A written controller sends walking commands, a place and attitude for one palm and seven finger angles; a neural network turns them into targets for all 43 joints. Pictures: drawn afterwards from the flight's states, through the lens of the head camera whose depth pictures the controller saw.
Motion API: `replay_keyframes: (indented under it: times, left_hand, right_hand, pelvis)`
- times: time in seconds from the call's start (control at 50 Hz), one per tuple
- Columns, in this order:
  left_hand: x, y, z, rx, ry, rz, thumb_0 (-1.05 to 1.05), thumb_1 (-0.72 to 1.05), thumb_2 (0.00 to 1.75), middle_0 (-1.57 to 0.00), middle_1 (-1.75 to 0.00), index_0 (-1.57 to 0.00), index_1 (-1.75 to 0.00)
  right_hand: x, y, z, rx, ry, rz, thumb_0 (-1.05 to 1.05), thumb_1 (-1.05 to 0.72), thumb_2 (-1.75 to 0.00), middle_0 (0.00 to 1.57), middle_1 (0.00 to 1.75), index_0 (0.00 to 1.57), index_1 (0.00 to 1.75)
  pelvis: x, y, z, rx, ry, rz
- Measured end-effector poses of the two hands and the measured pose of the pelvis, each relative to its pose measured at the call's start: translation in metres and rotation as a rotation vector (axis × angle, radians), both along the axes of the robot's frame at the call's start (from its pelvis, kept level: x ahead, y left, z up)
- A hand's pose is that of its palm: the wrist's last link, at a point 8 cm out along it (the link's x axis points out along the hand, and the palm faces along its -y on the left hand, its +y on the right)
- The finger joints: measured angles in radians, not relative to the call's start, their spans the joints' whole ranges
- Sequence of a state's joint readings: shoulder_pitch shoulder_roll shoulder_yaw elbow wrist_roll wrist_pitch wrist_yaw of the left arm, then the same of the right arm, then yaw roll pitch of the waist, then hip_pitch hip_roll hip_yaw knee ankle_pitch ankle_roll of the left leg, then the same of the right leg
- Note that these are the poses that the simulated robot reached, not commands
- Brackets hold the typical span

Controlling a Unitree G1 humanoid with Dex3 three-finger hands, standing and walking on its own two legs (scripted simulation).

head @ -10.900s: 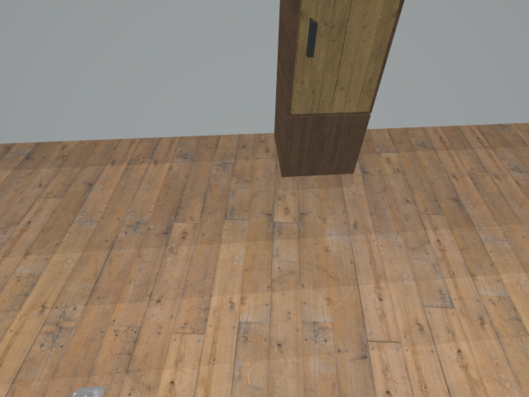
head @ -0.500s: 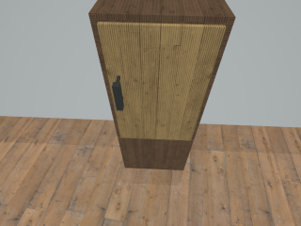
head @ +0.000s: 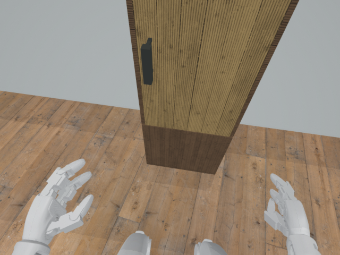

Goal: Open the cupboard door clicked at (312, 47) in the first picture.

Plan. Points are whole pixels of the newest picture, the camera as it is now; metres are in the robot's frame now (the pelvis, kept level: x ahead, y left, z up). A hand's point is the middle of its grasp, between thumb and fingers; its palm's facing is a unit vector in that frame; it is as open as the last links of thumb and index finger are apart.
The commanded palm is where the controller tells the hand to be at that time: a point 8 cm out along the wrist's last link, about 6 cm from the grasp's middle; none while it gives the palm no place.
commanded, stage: raise the hand with hooked fingers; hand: left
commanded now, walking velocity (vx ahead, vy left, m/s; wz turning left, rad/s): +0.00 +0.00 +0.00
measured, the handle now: (148, 61) +0.62 +0.14 +0.10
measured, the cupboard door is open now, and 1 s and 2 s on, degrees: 0 0 0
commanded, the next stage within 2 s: move the hooked fingers beside the handle in 1.64 s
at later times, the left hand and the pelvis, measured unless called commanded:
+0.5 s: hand (61, 177) +0.24 +0.25 +0.07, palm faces -0.05 -1.00 -0.05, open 11.8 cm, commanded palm +0.22 +0.31 +0.08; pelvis +0.00 +0.03 +0.02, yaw -1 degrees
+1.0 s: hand (45, 145) +0.29 +0.29 +0.11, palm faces -0.03 -1.00 -0.06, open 13.9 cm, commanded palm +0.27 +0.34 +0.12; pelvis +0.02 +0.03 +0.04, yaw +0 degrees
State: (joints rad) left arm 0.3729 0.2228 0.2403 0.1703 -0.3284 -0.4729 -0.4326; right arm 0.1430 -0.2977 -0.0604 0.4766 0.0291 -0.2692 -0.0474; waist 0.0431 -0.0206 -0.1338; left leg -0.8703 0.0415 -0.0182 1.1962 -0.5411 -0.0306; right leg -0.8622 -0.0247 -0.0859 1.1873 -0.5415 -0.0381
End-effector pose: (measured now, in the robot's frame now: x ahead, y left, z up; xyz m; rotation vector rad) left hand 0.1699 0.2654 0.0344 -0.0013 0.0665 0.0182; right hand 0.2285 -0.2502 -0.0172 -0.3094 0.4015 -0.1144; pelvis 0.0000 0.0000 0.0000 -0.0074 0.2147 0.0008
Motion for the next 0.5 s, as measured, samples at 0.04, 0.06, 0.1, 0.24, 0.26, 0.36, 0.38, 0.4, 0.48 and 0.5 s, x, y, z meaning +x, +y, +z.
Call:
replay_keyframes:
  times: [0.04, 0.06, 0.1, 0.24, 0.26, 0.36, 0.38, 0.4, 0.48, 0.5]
  left_hand:
    - [0.001, 0.003, 0.006, 0.017, -0.029, 0.002, 0.02, 0.51, 0.73, -0.23, -0.55, -0.23, -0.55]
    - [0.004, 0.004, 0.01, 0.027, -0.046, -0.008, 0.02, 0.49, 0.72, -0.23, -0.56, -0.23, -0.57]
    - [0.013, 0.004, 0.017, 0.04, -0.069, -0.04, 0.02, 0.44, 0.7, -0.23, -0.59, -0.23, -0.6]
    - [0.045, 0.014, 0.03, 0.039, 0.0, -0.104, 0.01, 0.28, 0.63, -0.24, -0.7, -0.24, -0.7]
    - [0.047, 0.017, 0.032, 0.039, 0.01, -0.099, 0.01, 0.26, 0.62, -0.24, -0.71, -0.25, -0.72]
    - [0.051, 0.031, 0.04, 0.051, 0.003, -0.066, 0.01, 0.15, 0.57, -0.25, -0.79, -0.25, -0.79]
    - [0.051, 0.033, 0.042, 0.054, -0.004, -0.063, 0.01, 0.12, 0.56, -0.25, -0.8, -0.25, -0.81]
    - [0.051, 0.035, 0.042, 0.055, -0.01, -0.061, 0.01, 0.1, 0.55, -0.25, -0.82, -0.26, -0.82]
    - [0.054, 0.041, 0.043, 0.054, -0.018, -0.068, 0.01, 0.01, 0.51, -0.26, -0.88, -0.26, -0.88]
    - [0.055, 0.042, 0.043, 0.053, -0.017, -0.071, 0.01, -0.02, 0.5, -0.26, -0.89, -0.26, -0.9]
  right_hand:
    - [-0.006, 0.009, -0.01, 0.004, 0.031, 0.014, 0.01, -0.91, -0.9, 0.2, 0.3, 0.2, 0.29]
    - [-0.01, 0.014, -0.015, 0.01, 0.053, 0.018, 0.01, -0.91, -0.9, 0.2, 0.3, 0.2, 0.29]
    - [-0.023, 0.024, -0.027, 0.03, 0.103, 0.018, 0.02, -0.91, -0.9, 0.2, 0.3, 0.2, 0.29]
    - [-0.081, 0.046, -0.047, 0.116, 0.263, -0.055, 0.02, -0.9, -0.9, 0.21, 0.3, 0.2, 0.3]
    - [-0.089, 0.047, -0.047, 0.12, 0.278, -0.066, 0.02, -0.9, -0.9, 0.21, 0.3, 0.2, 0.3]
    - [-0.113, 0.042, -0.043, 0.098, 0.324, -0.105, 0.02, -0.9, -0.9, 0.21, 0.3, 0.2, 0.3]
    - [-0.115, 0.039, -0.042, 0.088, 0.328, -0.109, 0.02, -0.9, -0.9, 0.21, 0.3, 0.2, 0.3]
    - [-0.116, 0.037, -0.04, 0.077, 0.33, -0.112, 0.02, -0.9, -0.9, 0.21, 0.3, 0.2, 0.3]
    - [-0.112, 0.029, -0.032, 0.033, 0.318, -0.117, 0.02, -0.9, -0.9, 0.21, 0.3, 0.2, 0.3]
    - [-0.109, 0.028, -0.029, 0.024, 0.31, -0.117, 0.02, -0.9, -0.9, 0.21, 0.3, 0.2, 0.3]
  pelvis:
    - [-0.002, 0.001, -0.003, -0.014, -0.002, 0.007]
    - [-0.004, 0.001, -0.004, -0.021, -0.003, 0.01]
    - [-0.006, 0.003, -0.003, -0.031, -0.004, 0.016]
    - [-0.01, 0.013, 0.009, -0.035, -0.004, 0.006]
    - [-0.01, 0.014, 0.012, -0.034, -0.003, 0.003]
    - [-0.007, 0.023, 0.019, -0.029, 0.0, -0.006]
    - [-0.007, 0.025, 0.02, -0.029, 0.0, -0.006]
    - [-0.006, 0.026, 0.021, -0.029, 0.001, -0.006]
    - [-0.004, 0.031, 0.022, -0.032, -0.004, -0.004]
    - [-0.004, 0.033, 0.023, -0.032, -0.005, -0.003]
